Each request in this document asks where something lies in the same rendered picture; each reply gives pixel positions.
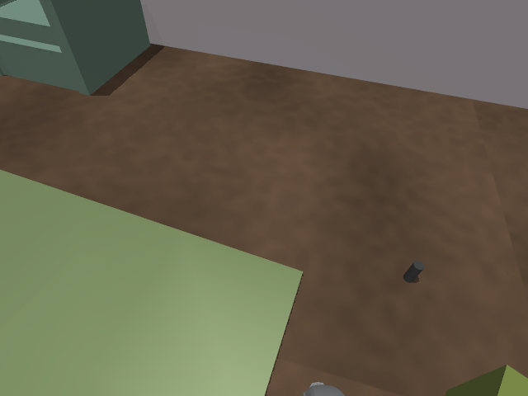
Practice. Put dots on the armchair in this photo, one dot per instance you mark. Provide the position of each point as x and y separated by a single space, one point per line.
74 44

